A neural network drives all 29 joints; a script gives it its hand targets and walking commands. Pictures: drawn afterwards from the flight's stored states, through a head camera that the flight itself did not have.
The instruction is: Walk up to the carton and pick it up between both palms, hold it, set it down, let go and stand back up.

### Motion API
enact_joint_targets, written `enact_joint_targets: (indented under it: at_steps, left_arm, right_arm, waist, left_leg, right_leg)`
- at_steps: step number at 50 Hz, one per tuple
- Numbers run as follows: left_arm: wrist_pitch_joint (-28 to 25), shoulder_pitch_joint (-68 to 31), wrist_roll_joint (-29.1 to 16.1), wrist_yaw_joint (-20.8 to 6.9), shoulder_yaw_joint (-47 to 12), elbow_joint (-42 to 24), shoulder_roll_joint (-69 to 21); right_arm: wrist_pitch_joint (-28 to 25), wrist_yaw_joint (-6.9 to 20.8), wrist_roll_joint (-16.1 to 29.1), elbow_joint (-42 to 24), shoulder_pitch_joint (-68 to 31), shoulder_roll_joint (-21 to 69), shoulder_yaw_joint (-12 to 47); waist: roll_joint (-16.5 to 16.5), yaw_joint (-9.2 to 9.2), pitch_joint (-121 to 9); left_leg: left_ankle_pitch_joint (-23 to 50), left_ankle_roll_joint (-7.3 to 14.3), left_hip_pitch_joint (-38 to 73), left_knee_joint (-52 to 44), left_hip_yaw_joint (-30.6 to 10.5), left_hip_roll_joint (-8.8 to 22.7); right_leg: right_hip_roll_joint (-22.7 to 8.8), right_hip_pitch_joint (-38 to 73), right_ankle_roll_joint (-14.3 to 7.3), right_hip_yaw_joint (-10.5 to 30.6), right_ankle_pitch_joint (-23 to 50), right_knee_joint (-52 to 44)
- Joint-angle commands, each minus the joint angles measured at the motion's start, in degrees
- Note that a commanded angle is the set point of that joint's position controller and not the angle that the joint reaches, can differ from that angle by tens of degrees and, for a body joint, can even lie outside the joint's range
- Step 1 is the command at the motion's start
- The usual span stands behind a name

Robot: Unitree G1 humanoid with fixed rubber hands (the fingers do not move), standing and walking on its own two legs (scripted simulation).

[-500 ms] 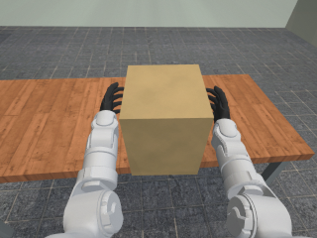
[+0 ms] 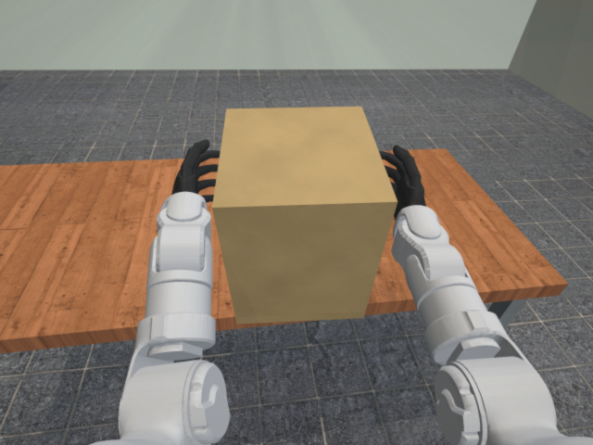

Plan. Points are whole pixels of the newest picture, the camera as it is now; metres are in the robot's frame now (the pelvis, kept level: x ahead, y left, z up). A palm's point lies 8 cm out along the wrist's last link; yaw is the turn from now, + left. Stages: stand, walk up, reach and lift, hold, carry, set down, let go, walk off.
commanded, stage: reach and lift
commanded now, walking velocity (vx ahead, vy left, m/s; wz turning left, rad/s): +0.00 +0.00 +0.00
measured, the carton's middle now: (297, 217) +0.42 -0.01 +0.12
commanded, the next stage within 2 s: hold in 1.32 s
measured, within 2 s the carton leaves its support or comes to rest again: neither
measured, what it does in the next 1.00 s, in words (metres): stands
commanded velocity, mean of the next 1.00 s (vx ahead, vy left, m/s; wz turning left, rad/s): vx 0.00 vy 0.00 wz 0.00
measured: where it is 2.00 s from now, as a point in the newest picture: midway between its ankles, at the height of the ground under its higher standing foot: outside the picture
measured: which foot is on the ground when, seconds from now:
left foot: down 0.00-1.00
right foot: down 0.00-1.00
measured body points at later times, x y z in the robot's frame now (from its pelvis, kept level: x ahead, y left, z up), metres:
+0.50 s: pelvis -0.01 -0.01 +0.00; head -0.06 +0.02 +0.45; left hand +0.39 +0.14 +0.22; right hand +0.38 -0.16 +0.21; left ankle +0.01 +0.11 -0.75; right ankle +0.02 -0.12 -0.75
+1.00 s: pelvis +0.00 -0.01 +0.00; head -0.05 +0.02 +0.44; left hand +0.39 +0.14 +0.23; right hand +0.38 -0.16 +0.22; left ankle +0.01 +0.11 -0.75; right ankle +0.02 -0.12 -0.75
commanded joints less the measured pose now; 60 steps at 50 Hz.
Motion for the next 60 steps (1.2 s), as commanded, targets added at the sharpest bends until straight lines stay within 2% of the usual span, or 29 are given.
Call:
enact_joint_targets:
  at_steps: [1,18,23,40,49,60]
  left_arm:
    - [-0.6,-30.4,-6.4,-8.8,-20.8,-4.2,-30.5]
    - [5.6,-30.0,-5.4,-10.3,-20.4,-10.0,-29.0]
    - [6.5,-31.7,-4.8,-11.2,-18.9,-8.8,-27.8]
    - [7.7,-31.4,-5.9,-11.6,-20.8,-12.4,-27.7]
    - [8.8,-31.7,-6.3,-11.6,-22.1,-14.4,-28.1]
    - [9.7,-33.2,-6.6,-11.6,-21.7,-13.8,-28.0]
  right_arm:
    - [-1.9,5.6,2.2,-12.3,-38.4,26.1,16.2]
    - [2.1,3.7,5.7,-17.5,-39.5,27.6,20.2]
    - [3.2,3.8,4.7,-16.9,-40.1,27.5,18.5]
    - [4.7,2.5,7.7,-20.3,-40.6,27.6,21.9]
    - [5.9,2.3,8.9,-21.2,-40.6,27.2,22.6]
    - [7.3,2.3,9.4,-20.6,-42.2,27.1,22.2]
  waist:
    - [5.1,-0.70,-19.0]
    - [3.9,-1.45,-18.0]
    - [3.9,-1.27,-15.1]
    - [4.4,-2.11,-18.7]
    - [5.2,-2.41,-17.8]
    - [4.9,-2.38,-17.9]
  left_leg:
    - [13.5,-2.4,5.2,-1.8,2.1,-2.2]
    - [10.7,-0.6,3.4,-2.6,3.0,-2.8]
    - [4.4,0.2,0.6,-4.7,3.4,-2.8]
    - [12.8,-1.0,4.1,-2.0,2.9,-3.0]
    - [14.3,-1.7,4.6,-1.8,2.7,-2.6]
    - [13.0,-1.6,3.9,-2.3,2.9,-2.5]
  right_leg:
    - [3.7,3.4,1.3,-2.8,6.8,-0.4]
    - [3.4,7.5,1.6,-2.3,7.9,-0.3]
    - [3.1,6.0,1.5,-2.6,2.8,-0.9]
    - [3.6,8.6,2.0,-2.6,10.5,0.2]
    - [3.9,8.0,1.7,-2.7,9.6,0.1]
    - [4.1,7.8,1.6,-2.5,8.3,0.0]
